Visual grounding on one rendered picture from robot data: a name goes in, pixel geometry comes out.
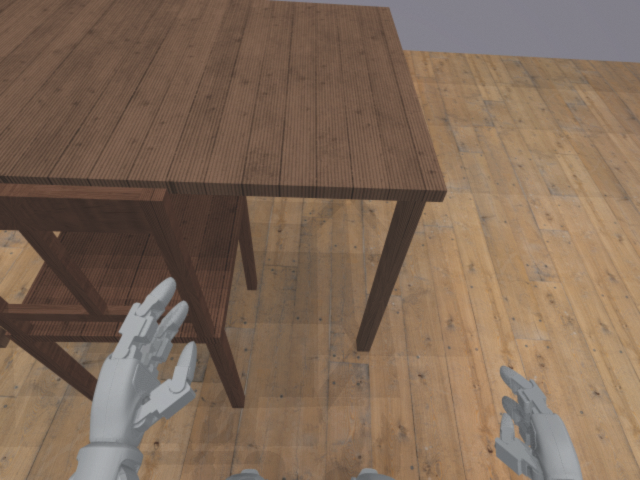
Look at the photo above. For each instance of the right robot shin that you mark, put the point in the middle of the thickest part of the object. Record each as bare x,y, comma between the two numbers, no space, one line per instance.
368,470

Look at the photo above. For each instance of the left robot forearm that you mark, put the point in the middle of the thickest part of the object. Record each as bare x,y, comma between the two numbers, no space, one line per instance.
108,461

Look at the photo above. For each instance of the right robot hand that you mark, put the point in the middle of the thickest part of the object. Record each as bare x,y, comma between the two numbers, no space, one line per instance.
540,428

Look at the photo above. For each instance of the left robot hand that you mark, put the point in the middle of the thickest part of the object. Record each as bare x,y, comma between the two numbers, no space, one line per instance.
129,374

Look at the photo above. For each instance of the chair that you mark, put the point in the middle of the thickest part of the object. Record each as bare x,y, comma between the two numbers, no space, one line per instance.
116,245

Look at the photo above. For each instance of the table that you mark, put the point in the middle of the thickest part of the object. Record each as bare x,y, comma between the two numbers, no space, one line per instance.
219,97

